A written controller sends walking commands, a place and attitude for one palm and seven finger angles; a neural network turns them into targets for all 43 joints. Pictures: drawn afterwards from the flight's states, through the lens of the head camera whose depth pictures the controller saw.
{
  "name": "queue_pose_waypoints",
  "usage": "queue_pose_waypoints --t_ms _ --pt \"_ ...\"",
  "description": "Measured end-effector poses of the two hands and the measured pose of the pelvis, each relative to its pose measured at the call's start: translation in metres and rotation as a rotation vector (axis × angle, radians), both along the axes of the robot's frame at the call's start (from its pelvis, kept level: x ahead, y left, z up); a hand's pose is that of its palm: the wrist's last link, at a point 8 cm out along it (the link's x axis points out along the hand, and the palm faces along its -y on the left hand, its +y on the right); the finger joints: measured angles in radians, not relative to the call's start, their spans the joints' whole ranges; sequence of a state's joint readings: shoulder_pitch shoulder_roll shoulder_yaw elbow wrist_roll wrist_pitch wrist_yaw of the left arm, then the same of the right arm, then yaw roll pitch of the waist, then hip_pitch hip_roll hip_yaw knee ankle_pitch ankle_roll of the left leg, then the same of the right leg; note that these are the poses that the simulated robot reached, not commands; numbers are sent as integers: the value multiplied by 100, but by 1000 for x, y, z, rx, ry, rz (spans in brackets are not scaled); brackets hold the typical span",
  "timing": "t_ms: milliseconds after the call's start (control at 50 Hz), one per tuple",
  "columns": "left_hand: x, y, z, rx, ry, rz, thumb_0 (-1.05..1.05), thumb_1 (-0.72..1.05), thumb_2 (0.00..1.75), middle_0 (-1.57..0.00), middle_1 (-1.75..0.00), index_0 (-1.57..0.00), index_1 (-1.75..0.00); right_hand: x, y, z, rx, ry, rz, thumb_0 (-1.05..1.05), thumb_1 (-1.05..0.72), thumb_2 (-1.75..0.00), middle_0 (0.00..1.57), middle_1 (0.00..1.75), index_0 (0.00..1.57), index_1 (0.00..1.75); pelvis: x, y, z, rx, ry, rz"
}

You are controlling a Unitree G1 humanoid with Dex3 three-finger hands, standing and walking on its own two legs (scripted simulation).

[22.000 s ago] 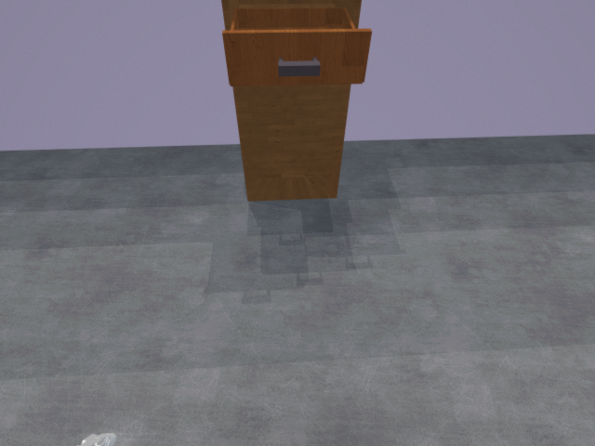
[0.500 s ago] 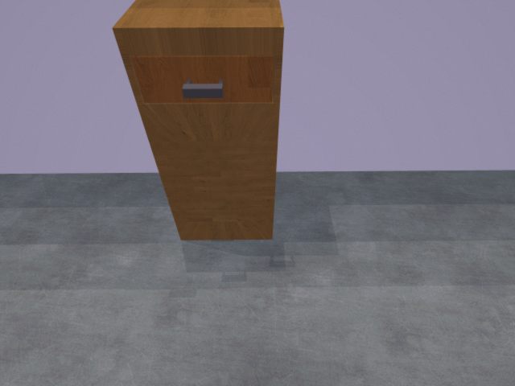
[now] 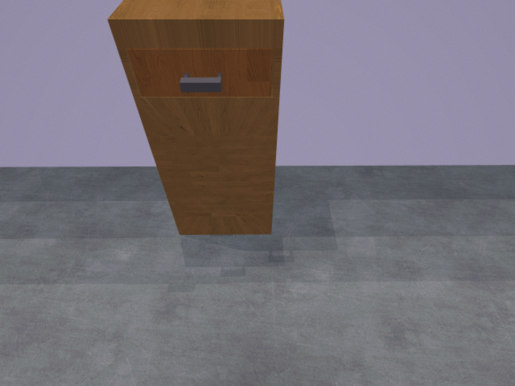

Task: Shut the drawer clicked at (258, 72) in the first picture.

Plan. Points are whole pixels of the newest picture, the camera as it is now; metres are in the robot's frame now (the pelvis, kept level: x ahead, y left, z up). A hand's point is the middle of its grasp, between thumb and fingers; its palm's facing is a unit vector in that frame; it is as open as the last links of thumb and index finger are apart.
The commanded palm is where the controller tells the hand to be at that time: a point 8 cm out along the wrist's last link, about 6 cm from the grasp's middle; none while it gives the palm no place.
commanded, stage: look to check the result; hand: left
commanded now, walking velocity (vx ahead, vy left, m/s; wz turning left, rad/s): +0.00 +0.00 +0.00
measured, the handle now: (202, 80) +0.85 +0.20 +0.04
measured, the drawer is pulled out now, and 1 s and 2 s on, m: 0.00 0.00 0.00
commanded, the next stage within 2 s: stand and wait in 0.32 s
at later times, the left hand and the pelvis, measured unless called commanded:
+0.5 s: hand out of the picture +0.01 +0.17 -0.17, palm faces +0.03 -0.98 -0.20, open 7.4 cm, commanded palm none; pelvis +0.01 +0.00 +0.00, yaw +0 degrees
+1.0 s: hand out of the picture +0.03 +0.17 -0.17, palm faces +0.02 -0.98 -0.22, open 7.4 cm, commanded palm none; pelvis +0.02 -0.01 +0.00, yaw +0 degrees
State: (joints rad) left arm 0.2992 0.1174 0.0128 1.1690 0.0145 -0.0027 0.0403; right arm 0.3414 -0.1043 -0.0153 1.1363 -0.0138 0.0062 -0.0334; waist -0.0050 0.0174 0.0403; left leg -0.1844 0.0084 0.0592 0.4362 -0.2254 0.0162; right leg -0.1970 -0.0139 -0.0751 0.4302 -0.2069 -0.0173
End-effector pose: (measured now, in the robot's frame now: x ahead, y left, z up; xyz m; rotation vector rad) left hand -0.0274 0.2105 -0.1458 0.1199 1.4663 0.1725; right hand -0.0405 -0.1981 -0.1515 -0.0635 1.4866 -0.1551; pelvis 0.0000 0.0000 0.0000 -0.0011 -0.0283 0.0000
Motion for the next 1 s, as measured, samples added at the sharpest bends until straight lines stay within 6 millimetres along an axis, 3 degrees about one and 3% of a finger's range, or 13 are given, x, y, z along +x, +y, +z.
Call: queue_pose_waypoints --t_ms 560,1000 --pt "39 7 3 16 -45 -26 0 91 90 -20 -30 -20 -30 34 -16 3 -29 -25 25 0 -91 -90 20 30 19 30 14 -3 2 0 3 3" --pt "56 12 6 33 -66 -35 0 90 90 -20 -30 -20 -30 59 -29 5 -50 -64 43 0 -91 -90 20 30 19 30 23 -6 4 1 2 1"
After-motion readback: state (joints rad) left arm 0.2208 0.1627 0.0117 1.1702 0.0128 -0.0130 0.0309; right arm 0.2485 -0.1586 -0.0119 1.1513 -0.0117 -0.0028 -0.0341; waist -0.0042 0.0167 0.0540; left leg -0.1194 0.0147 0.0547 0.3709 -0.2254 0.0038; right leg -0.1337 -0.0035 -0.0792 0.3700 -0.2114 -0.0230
